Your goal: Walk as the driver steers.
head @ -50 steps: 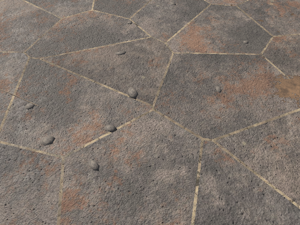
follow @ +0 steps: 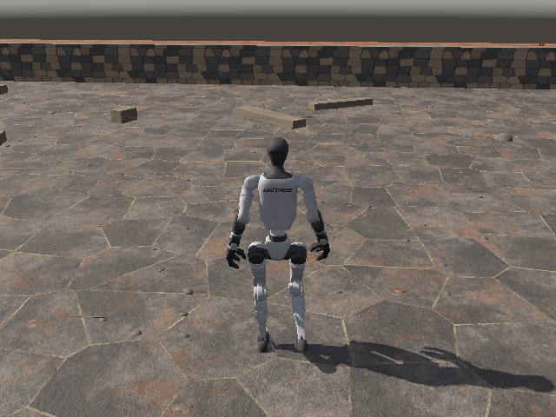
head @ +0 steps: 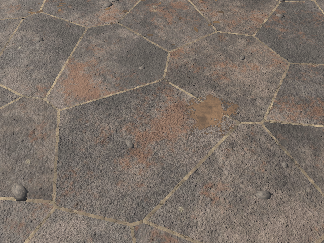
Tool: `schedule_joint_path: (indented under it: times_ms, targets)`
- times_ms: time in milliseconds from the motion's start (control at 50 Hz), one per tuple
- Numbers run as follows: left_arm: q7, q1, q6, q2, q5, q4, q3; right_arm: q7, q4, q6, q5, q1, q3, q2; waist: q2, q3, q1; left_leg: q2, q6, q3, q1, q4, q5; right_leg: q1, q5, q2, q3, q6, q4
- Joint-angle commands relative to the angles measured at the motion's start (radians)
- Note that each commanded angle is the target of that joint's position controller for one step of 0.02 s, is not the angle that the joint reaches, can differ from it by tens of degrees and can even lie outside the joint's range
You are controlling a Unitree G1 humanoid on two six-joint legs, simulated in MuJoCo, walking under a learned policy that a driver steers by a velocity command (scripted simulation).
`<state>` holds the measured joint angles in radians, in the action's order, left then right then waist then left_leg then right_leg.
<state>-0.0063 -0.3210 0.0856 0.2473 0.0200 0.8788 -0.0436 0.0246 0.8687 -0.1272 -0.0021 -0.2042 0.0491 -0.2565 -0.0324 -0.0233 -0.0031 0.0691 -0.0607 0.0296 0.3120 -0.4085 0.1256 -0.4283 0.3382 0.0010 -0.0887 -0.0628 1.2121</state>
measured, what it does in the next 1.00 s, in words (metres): walks ahead, turning left: right foot, then left foot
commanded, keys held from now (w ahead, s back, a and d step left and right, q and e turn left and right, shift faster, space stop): w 0.40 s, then w+q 0.60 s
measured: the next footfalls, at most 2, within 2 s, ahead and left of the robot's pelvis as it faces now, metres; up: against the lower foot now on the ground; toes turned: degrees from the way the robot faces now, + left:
right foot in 0.36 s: +0.37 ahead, -0.16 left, +0.00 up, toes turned -2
left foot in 0.94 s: +0.65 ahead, +0.10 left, +0.00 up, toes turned +17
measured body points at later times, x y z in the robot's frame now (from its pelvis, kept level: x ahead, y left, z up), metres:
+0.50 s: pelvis +0.28 -0.07 +0.00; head +0.30 -0.08 +0.45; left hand +0.42 +0.19 -0.10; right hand +0.32 -0.34 -0.14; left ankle +0.18 +0.08 -0.64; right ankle +0.33 -0.15 -0.74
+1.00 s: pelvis +0.54 +0.00 -0.02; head +0.58 +0.01 +0.43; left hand +0.50 +0.27 -0.16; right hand +0.79 -0.20 -0.12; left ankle +0.61 +0.08 -0.74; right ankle +0.38 -0.17 -0.66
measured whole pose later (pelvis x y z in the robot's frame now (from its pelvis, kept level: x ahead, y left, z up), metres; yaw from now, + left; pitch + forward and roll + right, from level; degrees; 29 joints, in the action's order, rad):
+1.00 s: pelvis +0.54 +0.00 -0.02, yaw +16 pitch +2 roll -1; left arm -0.01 -0.31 0.08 0.27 0.01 0.89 -0.05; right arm 0.05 0.71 -0.06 0.02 -0.10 0.07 -0.27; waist 0.01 -0.05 0.02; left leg 0.05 -0.12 0.06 0.50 -0.65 0.19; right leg -0.16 0.50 -0.05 0.09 0.01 1.04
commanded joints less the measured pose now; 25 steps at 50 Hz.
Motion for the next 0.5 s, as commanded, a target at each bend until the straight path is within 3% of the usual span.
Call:
schedule_joint_path:
  times_ms: [20, 80, 120, 180, 260, 320, 340, 360, 380, 400, 420, 440, 460, 480, 500]
  targets:
    - [-0.003, -0.033, 0.007, 0.052, -0.008, -0.064, -0.016, 0.005, -0.031, -0.011, -0.004, -0.015, 0.006, -0.066, 0.093, 0.039, 0.023, -0.271, -0.185, -0.311, -0.128, 0.265, -0.03, -0.168, -0.065, -0.118, -0.011, 0.005, -0.044]
    - [-0.007, 0.055, 0.004, 0.042, -0.019, -0.107, -0.008, -0.003, -0.004, -0.009, 0.003, -0.068, 0.017, -0.12, 0.082, 0.003, 0.01, -0.275, -0.204, -0.238, -0.111, 0.303, -0.122, -0.234, -0.157, -0.14, 0.019, 0.034, -0.196]
    - [-0.004, 0.137, 0.008, 0.036, -0.022, -0.134, -0.002, -0.012, 0.005, 0.0, 0.009, -0.098, 0.019, -0.133, 0.075, -0.003, -0.013, -0.26, -0.186, -0.192, -0.128, 0.306, -0.148, -0.243, -0.271, -0.137, 0.035, 0.043, -0.34]
    - [0.006, 0.245, 0.015, 0.029, -0.014, -0.161, 0.006, -0.017, 0.023, 0.011, 0.021, -0.15, 0.017, -0.149, 0.086, -0.016, -0.051, -0.229, -0.149, -0.127, -0.133, 0.29, -0.155, -0.177, -0.402, -0.097, 0.074, 0.05, -0.533]
    - [0.026, 0.355, 0.02, 0.048, 0.001, -0.208, 0.005, -0.018, 0.055, 0.028, 0.027, -0.221, 0.015, -0.157, 0.098, -0.041, -0.081, -0.284, -0.136, -0.151, -0.242, 0.244, -0.119, -0.174, -0.375, -0.073, 0.078, 0.035, -0.643]
    - [0.039, 0.33, 0.03, 0.084, 0.0, -0.22, -0.007, -0.023, 0.06, 0.047, 0.026, -0.208, 0.022, -0.179, 0.115, -0.02, -0.037, -0.32, -0.11, -0.163, -0.32, 0.155, -0.233, -0.096, -0.27, -0.047, 0.092, -0.006, -0.706]
    - [0.038, 0.247, 0.032, 0.11, -0.004, -0.198, -0.022, -0.024, 0.054, 0.052, 0.025, -0.187, 0.021, -0.182, 0.114, 0.028, 0.017, -0.292, -0.091, -0.134, -0.316, 0.053, -0.385, 0.028, -0.259, -0.018, 0.117, -0.027, -0.734]
    - [0.031, 0.079, 0.033, 0.162, -0.005, -0.149, -0.049, -0.024, 0.045, 0.055, 0.015, -0.181, 0.011, -0.157, 0.094, 0.134, 0.088, -0.238, -0.062, -0.088, -0.25, -0.144, -0.462, 0.259, -0.273, -0.023, 0.107, -0.061, -0.732]
    - [0.02, -0.125, 0.028, 0.253, -0.018, -0.115, -0.072, -0.027, 0.009, 0.05, -0.01, -0.18, -0.01, -0.112, -0.047, 0.3, 0.151, -0.164, -0.022, -0.027, -0.037, -0.491, -0.187, 0.566, -0.302, -0.238, -0.142, -0.136, -0.718]
    - [0.031, -0.154, 0.021, 0.299, -0.021, -0.095, -0.079, -0.018, 0.012, 0.027, 0.009, -0.312, -0.042, 0.01, -0.314, 0.398, 0.079, -0.007, 0.023, -0.051, 0.342, -0.783, 0.417, 0.838, -0.105, -0.412, -0.584, -0.278, -0.848]
    - [0.032, -0.133, 0.022, 0.186, -0.015, -0.106, -0.053, -0.016, 0.025, 0.01, 0.036, -0.256, -0.015, -0.116, -0.174, 0.324, 0.11, -0.064, 0.005, -0.163, 0.45, -0.894, 0.43, 0.776, -0.02, -0.394, -0.592, -0.237, -0.897]
    - [0.029, -0.053, 0.025, 0.147, -0.013, -0.119, -0.039, -0.015, -0.002, 0.003, 0.052, -0.162, 0.0, -0.157, -0.111, 0.194, 0.096, -0.106, -0.009, -0.155, 0.48, -0.892, 0.326, 0.638, -0.094, -0.366, -0.428, -0.192, -0.911]
    - [0.031, 0.028, 0.026, 0.127, -0.017, -0.131, -0.031, -0.021, -0.007, 0.008, 0.046, -0.121, 0.001, -0.143, -0.027, 0.137, 0.061, -0.153, -0.001, -0.135, 0.428, -0.849, 0.236, 0.504, -0.201, -0.324, -0.308, -0.168, -0.941]
    - [0.035, 0.075, 0.03, 0.102, -0.021, -0.134, -0.026, -0.025, -0.009, 0.018, 0.032, -0.103, 0.006, -0.128, -0.015, 0.087, 0.035, -0.179, 0.007, -0.135, 0.396, -0.796, 0.179, 0.41, -0.251, -0.288, -0.222, -0.155, -0.979]
    - [0.037, 0.095, 0.036, 0.087, -0.028, -0.127, -0.022, -0.025, -0.005, 0.034, 0.031, -0.123, 0.008, -0.11, -0.04, 0.074, 0.007, -0.201, 0.011, -0.143, 0.339, -0.767, 0.14, 0.349, -0.278, -0.262, -0.156, -0.141, -1.013]
Velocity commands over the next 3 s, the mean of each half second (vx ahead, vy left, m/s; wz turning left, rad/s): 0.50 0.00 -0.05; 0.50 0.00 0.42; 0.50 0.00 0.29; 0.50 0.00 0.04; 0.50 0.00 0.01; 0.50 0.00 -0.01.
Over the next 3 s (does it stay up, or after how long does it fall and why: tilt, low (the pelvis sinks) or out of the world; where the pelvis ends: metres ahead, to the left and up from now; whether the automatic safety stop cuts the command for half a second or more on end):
stays up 1.55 0.38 0.00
